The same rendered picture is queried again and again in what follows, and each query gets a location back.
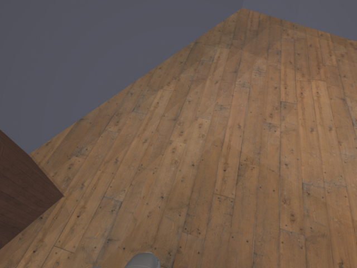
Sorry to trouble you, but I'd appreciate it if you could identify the left robot thigh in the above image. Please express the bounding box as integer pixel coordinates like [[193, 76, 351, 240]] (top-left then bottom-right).
[[124, 253, 161, 268]]

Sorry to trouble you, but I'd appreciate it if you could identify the cabinet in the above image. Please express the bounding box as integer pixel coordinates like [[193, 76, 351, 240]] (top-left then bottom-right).
[[0, 130, 63, 249]]

